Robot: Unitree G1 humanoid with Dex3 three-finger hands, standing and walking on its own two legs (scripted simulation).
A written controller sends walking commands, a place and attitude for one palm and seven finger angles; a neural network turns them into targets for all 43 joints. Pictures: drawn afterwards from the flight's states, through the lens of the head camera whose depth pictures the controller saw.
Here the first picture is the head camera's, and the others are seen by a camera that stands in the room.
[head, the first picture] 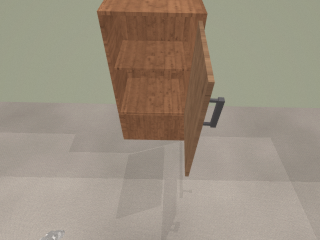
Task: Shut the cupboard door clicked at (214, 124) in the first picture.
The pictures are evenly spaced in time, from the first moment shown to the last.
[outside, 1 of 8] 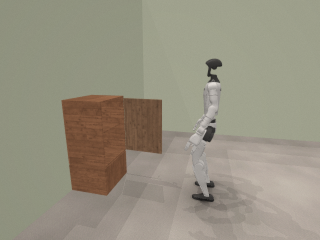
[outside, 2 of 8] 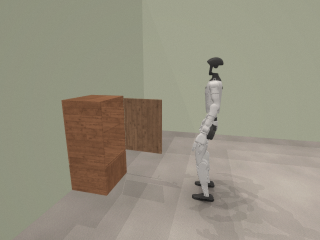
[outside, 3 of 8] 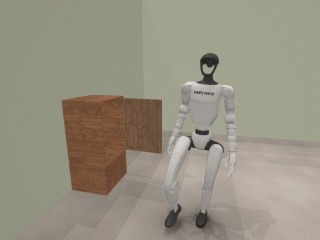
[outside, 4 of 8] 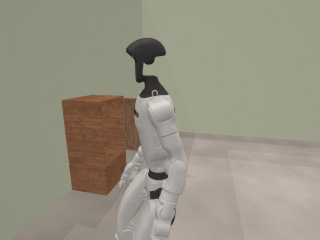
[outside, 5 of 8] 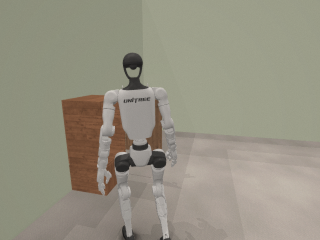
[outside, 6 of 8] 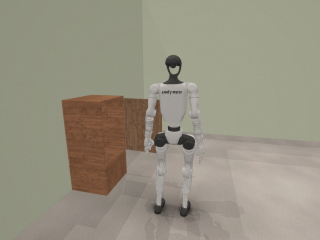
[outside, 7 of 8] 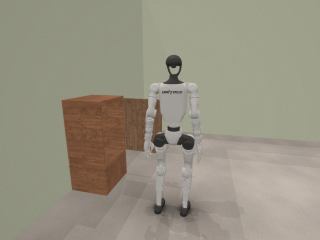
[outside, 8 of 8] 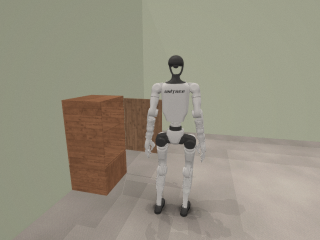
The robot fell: no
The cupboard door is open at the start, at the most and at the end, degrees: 87 87 87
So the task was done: no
